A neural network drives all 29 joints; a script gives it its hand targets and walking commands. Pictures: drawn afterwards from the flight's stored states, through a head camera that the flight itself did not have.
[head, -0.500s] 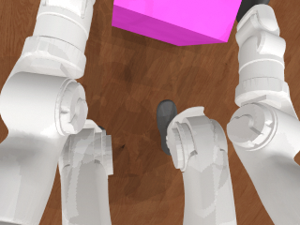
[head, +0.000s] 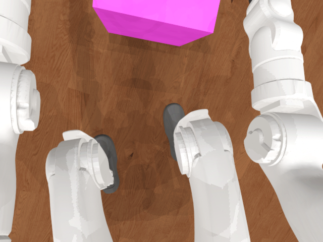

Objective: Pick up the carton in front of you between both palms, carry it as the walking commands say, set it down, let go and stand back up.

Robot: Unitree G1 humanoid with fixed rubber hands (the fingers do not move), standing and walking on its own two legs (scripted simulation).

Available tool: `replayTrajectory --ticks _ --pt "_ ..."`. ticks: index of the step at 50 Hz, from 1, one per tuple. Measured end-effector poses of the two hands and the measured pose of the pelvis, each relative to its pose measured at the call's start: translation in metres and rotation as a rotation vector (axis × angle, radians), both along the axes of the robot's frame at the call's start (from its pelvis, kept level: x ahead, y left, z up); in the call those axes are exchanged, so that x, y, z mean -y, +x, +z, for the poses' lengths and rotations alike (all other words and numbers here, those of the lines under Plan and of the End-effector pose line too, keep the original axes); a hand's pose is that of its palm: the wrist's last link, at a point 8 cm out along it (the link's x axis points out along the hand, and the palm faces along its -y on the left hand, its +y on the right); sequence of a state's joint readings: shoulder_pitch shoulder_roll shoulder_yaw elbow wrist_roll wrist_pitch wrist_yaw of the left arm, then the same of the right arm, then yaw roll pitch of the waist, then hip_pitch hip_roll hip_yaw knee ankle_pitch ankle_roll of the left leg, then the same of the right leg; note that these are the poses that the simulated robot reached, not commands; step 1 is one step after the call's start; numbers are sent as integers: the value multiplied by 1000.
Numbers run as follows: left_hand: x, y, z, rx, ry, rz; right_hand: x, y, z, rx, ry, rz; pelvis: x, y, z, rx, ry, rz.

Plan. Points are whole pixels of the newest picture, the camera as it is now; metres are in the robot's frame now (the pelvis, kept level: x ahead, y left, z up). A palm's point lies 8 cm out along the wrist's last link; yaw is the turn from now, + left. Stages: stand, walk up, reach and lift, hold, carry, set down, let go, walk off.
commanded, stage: set down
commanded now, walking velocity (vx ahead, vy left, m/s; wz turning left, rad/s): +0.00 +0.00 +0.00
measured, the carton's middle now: out of the picture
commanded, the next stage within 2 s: let go in 0.78 s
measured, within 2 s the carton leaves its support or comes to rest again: neither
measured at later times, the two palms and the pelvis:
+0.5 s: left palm out of the picture +0.64 +0.11 +0.02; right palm out of the picture +0.52 -0.26 +0.02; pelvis +0.02 +0.00 +0.12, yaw +0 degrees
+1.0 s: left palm out of the picture +0.60 +0.13 +0.15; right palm out of the picture +0.49 -0.25 +0.15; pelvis +0.05 +0.00 +0.25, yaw +3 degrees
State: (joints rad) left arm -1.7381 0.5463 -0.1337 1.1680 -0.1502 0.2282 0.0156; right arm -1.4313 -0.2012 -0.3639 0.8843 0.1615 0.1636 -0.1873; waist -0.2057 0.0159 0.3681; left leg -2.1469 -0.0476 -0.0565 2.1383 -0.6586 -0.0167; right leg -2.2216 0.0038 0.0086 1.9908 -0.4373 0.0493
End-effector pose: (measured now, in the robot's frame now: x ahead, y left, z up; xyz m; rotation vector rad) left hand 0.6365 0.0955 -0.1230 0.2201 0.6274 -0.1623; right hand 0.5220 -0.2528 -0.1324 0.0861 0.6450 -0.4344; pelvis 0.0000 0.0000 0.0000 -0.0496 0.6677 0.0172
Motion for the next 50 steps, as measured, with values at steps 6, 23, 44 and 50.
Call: replayTrajectory --ticks 6,23,44,50 --pt "-3 -1 39 -28 1 11 3 -4 42 -2 -1 -11 1 4 29 -51 12 -12" --pt "-17 4 134 -14 -11 -8 5 -2 142 5 -31 -4 -1 20 110 -171 7 0" --pt "-25 -4 259 -37 -17 9 4 -11 263 1 -35 34 -2 38 224 -156 31 5" --pt "-36 -40 273 -36 13 85 -5 -31 281 -40 -58 148 4 48 251 -126 44 12"
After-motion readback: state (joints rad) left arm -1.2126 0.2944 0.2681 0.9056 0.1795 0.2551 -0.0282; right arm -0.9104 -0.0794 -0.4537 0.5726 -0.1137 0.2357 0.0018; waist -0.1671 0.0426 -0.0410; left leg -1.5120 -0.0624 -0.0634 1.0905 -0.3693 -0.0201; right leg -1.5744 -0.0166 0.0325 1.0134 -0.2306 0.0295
